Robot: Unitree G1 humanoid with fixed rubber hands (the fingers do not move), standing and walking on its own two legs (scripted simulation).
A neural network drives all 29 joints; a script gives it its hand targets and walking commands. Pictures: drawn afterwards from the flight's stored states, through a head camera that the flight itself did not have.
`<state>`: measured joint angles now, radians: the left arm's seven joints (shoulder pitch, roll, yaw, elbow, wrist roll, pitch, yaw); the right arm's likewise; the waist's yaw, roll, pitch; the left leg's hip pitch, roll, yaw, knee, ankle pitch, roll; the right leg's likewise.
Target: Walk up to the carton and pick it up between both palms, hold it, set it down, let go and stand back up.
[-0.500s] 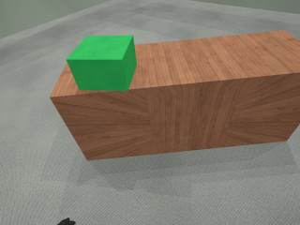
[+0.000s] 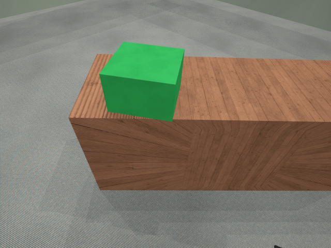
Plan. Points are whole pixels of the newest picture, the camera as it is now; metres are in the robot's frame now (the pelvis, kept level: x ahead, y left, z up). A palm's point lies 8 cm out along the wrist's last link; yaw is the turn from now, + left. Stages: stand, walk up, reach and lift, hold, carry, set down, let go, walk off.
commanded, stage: walk up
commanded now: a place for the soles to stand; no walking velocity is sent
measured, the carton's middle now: (146, 79) +0.78 +0.08 -0.02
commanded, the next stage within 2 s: none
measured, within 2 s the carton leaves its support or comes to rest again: neither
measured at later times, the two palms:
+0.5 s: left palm (63, 208) +0.26 +0.28 -0.08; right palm out of the picture +0.15 -0.23 -0.14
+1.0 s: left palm (35, 195) +0.31 +0.38 -0.10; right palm (211, 172) +0.39 -0.14 -0.10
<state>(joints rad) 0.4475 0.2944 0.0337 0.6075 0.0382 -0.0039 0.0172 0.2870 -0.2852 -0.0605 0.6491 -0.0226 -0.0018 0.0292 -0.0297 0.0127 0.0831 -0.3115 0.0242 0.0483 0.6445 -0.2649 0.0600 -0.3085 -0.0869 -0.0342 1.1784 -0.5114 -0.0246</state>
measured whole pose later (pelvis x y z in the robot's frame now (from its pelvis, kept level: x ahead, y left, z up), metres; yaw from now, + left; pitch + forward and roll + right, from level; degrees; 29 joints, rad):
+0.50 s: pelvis +0.15 +0.02 -0.01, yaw +0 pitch -3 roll +0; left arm 0.31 0.24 0.03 0.60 0.06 -0.04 0.06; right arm 0.47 -0.28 -0.02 0.68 -0.06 0.03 0.03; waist -0.04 0.07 0.11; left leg -0.26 -0.07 0.07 0.99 -0.52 0.02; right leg -0.33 0.01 -0.10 0.64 -0.25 -0.08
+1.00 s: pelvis +0.27 +0.11 +0.00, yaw -2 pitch -3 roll -1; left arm 0.46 0.30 0.03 0.59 0.04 -0.02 0.04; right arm 0.21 -0.24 -0.02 0.67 -0.05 0.02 0.02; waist 0.03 -0.01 0.13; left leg -0.35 0.03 0.06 0.61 -0.22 0.03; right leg -0.29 -0.05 0.02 0.91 -0.54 0.01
